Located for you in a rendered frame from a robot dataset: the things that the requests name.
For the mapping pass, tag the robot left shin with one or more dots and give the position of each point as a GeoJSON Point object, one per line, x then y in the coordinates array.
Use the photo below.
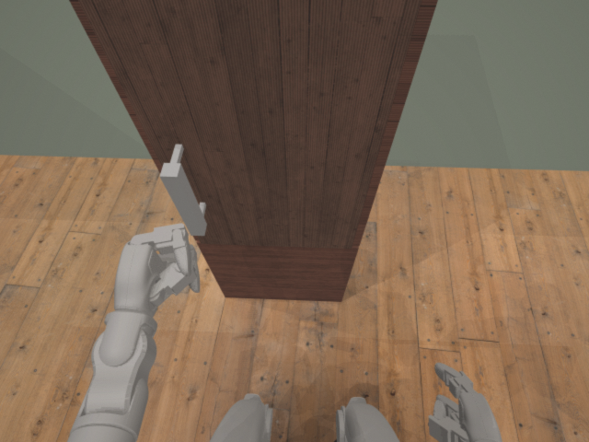
{"type": "Point", "coordinates": [251, 396]}

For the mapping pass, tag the left robot hand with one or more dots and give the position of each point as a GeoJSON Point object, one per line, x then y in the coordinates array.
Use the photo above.
{"type": "Point", "coordinates": [140, 266]}

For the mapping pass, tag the right robot hand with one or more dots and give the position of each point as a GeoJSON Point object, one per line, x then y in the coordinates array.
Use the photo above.
{"type": "Point", "coordinates": [468, 421]}

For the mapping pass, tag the handle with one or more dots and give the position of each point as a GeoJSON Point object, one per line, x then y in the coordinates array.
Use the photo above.
{"type": "Point", "coordinates": [181, 193]}

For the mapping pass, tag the cupboard door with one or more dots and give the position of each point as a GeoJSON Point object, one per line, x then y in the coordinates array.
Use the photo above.
{"type": "Point", "coordinates": [280, 105]}

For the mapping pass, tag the robot right shin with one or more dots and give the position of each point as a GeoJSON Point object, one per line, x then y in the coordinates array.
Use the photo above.
{"type": "Point", "coordinates": [357, 400]}

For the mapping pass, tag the robot shin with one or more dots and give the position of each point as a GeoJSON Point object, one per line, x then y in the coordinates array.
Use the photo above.
{"type": "Point", "coordinates": [357, 400]}
{"type": "Point", "coordinates": [251, 396]}

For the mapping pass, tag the left robot forearm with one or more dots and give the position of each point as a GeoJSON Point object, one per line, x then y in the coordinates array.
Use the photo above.
{"type": "Point", "coordinates": [122, 357]}

